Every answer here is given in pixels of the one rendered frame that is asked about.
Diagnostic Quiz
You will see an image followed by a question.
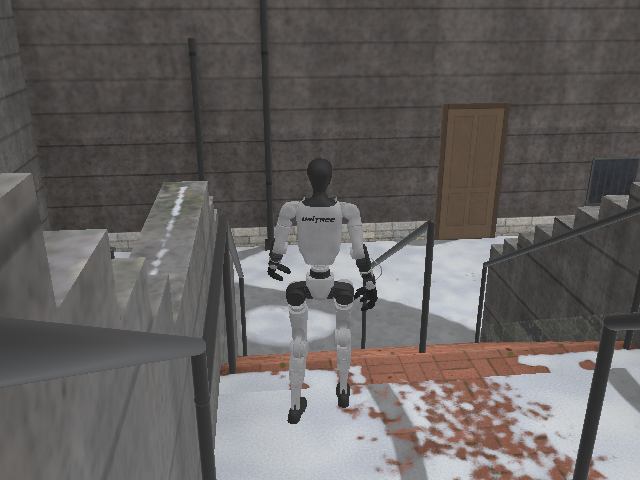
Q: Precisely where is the robot torso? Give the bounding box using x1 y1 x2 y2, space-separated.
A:
296 197 343 300

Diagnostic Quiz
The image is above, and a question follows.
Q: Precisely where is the robot right upper arm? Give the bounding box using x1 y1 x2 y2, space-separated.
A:
340 202 365 260

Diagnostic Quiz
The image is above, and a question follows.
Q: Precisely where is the left robot thigh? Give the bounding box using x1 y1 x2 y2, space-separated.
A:
286 281 309 359

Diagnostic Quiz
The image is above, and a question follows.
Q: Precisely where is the left robot hand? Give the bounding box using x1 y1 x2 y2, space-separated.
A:
267 264 291 281

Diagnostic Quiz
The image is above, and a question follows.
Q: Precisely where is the robot left forearm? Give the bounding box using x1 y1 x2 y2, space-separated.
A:
268 239 283 270

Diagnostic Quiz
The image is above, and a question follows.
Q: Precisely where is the robot left upper arm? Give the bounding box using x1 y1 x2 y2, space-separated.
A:
272 201 299 255

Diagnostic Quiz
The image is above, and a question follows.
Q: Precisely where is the robot right forearm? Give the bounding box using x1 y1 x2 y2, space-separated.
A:
356 244 376 290

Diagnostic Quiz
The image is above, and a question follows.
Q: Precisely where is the right robot hand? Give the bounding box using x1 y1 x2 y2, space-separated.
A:
354 285 378 311

